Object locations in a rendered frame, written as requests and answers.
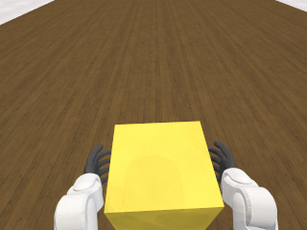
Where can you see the left robot forearm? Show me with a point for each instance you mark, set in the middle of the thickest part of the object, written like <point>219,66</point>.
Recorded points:
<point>77,210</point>

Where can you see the carton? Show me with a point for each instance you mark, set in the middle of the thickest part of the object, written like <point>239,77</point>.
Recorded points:
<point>161,177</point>

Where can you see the robot left hand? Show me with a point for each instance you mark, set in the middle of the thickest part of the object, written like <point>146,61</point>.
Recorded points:
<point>93,164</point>

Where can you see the robot right hand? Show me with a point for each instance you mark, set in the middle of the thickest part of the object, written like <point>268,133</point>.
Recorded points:
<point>225,161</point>

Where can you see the right robot forearm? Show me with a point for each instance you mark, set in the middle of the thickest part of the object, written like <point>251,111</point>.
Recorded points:
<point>253,207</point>

